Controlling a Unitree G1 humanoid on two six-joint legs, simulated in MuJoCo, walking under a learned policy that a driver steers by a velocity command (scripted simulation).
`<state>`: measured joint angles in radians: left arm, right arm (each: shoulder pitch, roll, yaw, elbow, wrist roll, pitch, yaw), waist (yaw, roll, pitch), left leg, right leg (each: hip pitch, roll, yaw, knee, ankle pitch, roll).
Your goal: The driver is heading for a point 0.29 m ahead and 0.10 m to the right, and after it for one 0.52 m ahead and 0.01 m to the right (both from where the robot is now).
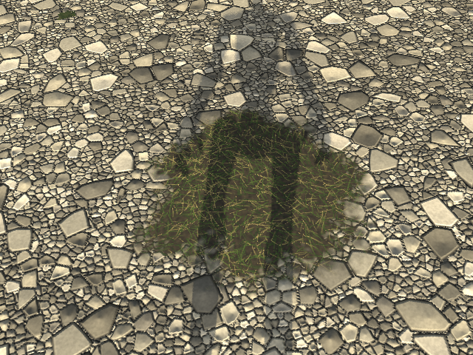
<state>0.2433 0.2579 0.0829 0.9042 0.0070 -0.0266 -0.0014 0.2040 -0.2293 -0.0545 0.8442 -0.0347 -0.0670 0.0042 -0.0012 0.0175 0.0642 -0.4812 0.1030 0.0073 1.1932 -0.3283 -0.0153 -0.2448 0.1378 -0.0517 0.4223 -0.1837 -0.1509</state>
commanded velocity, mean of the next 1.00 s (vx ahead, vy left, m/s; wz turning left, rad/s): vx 0.35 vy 0.00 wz -0.42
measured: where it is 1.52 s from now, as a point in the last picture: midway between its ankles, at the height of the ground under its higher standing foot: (265, 352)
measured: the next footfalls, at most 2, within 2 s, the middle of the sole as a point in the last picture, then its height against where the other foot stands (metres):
left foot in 0.38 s outside the picture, level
right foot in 0.84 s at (310, 341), level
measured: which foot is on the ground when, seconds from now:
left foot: up 0.00-0.36, down 0.38-0.84, up 0.86-1.00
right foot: down 0.00-0.38, up 0.40-0.82, down 0.84-1.00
